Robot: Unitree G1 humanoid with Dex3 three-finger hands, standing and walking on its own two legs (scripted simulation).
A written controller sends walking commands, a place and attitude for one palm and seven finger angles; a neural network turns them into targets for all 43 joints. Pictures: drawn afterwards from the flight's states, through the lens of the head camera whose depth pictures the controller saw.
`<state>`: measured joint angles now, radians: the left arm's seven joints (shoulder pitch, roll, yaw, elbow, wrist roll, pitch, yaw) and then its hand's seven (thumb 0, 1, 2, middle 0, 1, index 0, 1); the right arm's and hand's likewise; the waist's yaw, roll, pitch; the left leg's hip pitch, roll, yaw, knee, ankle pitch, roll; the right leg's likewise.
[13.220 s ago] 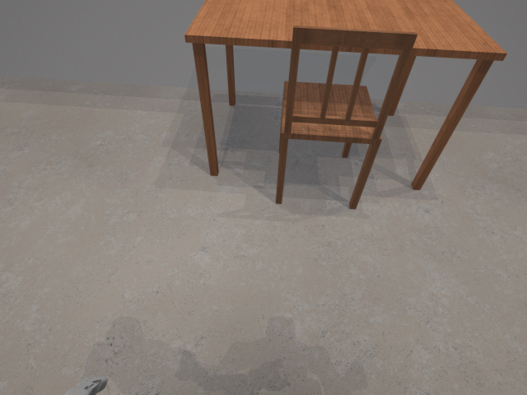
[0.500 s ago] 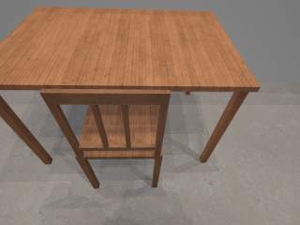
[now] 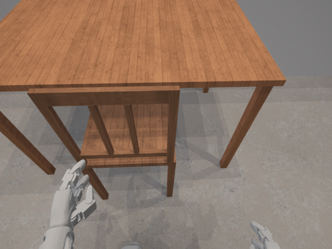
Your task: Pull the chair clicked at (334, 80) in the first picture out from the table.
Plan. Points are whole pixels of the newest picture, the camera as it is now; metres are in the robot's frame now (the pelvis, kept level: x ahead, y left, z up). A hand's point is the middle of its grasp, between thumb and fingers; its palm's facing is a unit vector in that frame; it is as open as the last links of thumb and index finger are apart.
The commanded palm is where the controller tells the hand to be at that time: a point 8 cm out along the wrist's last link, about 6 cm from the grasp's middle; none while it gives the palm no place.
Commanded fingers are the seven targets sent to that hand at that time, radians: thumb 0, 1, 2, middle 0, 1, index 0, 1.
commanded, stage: raise the hand toward the chair's back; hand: left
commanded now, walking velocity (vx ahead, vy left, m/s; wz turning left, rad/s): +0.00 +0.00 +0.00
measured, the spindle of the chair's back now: (103, 131) +0.48 +0.22 -0.08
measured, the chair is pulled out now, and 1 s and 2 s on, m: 0.00 0.00 0.00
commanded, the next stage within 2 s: aim the fingers beside a spindle in 1.88 s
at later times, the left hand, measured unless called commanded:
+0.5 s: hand (97, 219) +0.20 +0.17 -0.04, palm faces -0.05 -1.00 -0.04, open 11.8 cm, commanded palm +0.16 +0.24 -0.03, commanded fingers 0.00 0.04 0.53 -0.11 -0.16 -0.11 -0.16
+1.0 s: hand (73, 217) +0.20 +0.21 -0.02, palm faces +0.09 -0.99 -0.05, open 15.9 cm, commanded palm +0.18 +0.26 -0.02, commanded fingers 0.00 -0.50 0.30 -0.06 -0.08 -0.06 -0.08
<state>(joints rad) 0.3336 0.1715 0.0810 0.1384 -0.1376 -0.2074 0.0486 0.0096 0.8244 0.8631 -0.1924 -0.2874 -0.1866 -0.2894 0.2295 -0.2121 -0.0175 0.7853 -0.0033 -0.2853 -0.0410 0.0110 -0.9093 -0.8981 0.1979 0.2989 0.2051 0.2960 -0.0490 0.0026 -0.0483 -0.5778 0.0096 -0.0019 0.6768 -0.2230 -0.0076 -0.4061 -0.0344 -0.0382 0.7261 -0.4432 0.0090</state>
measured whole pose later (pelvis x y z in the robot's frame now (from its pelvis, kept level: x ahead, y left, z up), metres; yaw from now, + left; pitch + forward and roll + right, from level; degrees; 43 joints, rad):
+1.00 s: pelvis -0.03 +0.02 -0.08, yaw -2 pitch +16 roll -5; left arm 0.38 0.24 0.18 -0.11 -0.26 -0.40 -0.15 -0.01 -0.32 0.38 -0.08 -0.11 -0.08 -0.11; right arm 0.15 -0.21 -0.01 0.60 -0.01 -0.28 -0.07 0.02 -0.91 -0.90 0.20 0.30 0.20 0.30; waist 0.02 0.04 -0.11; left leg -1.07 0.05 -0.06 1.20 -0.40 0.00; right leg -0.85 0.01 -0.06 1.18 -0.61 0.02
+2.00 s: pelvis -0.02 -0.01 -0.07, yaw -1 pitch +15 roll -3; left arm 0.27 0.24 0.22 0.03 -0.29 -0.38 -0.21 -0.02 -0.50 0.30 -0.06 -0.08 -0.06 -0.09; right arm 0.18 -0.23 0.01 0.63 -0.01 -0.27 -0.07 0.01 -0.91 -0.90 0.20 0.30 0.21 0.30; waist 0.02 0.05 -0.12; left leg -1.01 0.06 -0.06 1.15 -0.40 -0.03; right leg -0.80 0.02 -0.06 1.16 -0.62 -0.01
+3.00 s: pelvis -0.03 +0.00 -0.09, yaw -2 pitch +19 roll -3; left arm -0.08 0.23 0.19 0.33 -0.21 -0.43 -0.14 -0.02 -0.50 0.30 -0.06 -0.08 -0.06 -0.08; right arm 0.18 -0.25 0.01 0.66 -0.03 -0.22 -0.05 0.01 -0.91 -0.90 0.20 0.30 0.21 0.30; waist 0.00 0.05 -0.14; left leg -1.16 0.06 -0.05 1.24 -0.42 -0.02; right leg -0.95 0.02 -0.05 1.26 -0.64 0.00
